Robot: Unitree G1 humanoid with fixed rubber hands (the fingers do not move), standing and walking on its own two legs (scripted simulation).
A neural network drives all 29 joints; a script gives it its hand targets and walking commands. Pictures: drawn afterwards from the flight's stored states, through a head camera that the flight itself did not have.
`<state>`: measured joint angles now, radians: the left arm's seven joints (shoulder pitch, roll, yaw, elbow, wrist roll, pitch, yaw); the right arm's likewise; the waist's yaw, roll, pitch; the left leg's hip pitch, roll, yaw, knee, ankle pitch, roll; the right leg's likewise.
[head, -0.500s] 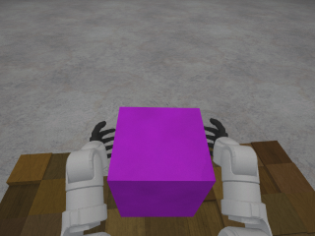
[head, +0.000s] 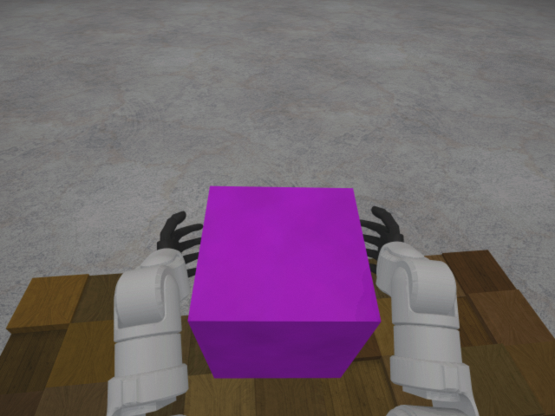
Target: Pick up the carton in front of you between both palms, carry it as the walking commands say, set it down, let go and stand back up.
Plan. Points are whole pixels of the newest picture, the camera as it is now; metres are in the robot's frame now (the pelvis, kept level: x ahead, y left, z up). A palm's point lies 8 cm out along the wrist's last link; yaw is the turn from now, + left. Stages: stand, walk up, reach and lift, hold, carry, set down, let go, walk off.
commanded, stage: carry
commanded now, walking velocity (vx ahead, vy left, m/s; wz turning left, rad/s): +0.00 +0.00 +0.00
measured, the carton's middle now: (279, 288) +0.33 +0.00 +0.03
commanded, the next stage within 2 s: none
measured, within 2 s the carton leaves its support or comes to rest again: neither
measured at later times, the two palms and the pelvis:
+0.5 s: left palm (168, 262) +0.32 +0.16 +0.11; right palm (383, 252) +0.33 -0.14 +0.11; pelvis +0.01 +0.00 +0.00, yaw +0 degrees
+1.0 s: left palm (169, 268) +0.31 +0.15 +0.11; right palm (391, 263) +0.31 -0.15 +0.12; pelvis -0.01 +0.00 +0.00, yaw -1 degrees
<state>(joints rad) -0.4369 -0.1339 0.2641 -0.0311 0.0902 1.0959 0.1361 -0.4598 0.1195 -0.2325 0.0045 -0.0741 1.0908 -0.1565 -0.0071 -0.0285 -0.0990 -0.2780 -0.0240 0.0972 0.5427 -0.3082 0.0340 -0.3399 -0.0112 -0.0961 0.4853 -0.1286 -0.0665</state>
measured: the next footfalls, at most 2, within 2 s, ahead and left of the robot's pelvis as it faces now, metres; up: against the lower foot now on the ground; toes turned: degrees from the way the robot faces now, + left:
none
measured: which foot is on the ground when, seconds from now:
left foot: down 0.00-1.00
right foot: down 0.00-1.00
